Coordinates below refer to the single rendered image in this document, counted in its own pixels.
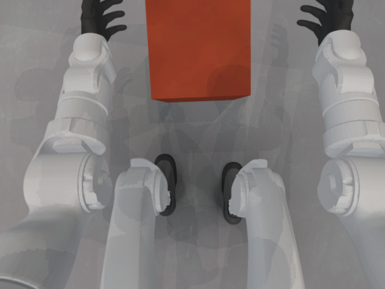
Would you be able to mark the robot left forearm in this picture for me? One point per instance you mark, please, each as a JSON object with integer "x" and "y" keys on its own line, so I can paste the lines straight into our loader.
{"x": 83, "y": 105}

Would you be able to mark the right robot foot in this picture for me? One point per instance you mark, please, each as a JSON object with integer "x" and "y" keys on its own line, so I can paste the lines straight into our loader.
{"x": 228, "y": 176}

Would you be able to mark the robot left hand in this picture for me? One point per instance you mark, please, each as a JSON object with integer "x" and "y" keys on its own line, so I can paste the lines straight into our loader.
{"x": 93, "y": 20}

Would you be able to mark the carton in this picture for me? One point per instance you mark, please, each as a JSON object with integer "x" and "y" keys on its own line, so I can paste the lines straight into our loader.
{"x": 199, "y": 50}

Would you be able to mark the robot right shin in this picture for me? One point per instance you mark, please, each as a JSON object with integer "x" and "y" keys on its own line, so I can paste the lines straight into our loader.
{"x": 259, "y": 163}

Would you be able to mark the robot right hand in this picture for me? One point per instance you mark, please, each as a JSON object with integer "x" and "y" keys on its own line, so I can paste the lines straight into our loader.
{"x": 338, "y": 16}

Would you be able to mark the robot right forearm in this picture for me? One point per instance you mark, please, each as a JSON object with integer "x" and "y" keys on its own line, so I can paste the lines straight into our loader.
{"x": 349, "y": 104}

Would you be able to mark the robot right upper arm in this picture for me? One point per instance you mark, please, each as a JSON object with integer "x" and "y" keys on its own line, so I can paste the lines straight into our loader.
{"x": 353, "y": 187}

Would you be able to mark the robot left upper arm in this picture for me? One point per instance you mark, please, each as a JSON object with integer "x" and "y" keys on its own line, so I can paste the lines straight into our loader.
{"x": 62, "y": 190}

